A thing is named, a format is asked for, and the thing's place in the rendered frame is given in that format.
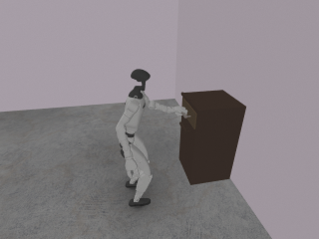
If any robot left forearm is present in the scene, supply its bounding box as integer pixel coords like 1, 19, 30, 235
155, 102, 174, 114

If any cabinet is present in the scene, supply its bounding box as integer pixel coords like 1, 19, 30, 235
178, 90, 246, 185

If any robot right forearm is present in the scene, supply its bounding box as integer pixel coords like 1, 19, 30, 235
117, 126, 134, 160

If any robot foot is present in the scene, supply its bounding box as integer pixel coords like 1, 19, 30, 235
126, 180, 138, 188
129, 198, 151, 207

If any right robot foot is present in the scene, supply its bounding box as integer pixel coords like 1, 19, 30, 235
129, 198, 151, 207

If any handle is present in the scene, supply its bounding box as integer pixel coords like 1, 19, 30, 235
181, 92, 189, 102
179, 121, 187, 133
181, 112, 191, 119

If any robot left hand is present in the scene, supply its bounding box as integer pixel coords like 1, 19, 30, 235
173, 106, 188, 116

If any drawer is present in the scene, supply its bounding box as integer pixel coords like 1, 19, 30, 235
181, 98, 197, 129

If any robot right hand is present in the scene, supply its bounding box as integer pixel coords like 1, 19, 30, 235
125, 158, 141, 179

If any right robot upper arm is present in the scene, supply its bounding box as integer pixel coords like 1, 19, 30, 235
116, 99, 140, 132

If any left robot upper arm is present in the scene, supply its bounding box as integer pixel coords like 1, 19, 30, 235
141, 90, 156, 110

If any left robot foot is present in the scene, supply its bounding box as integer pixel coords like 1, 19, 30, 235
126, 180, 138, 188

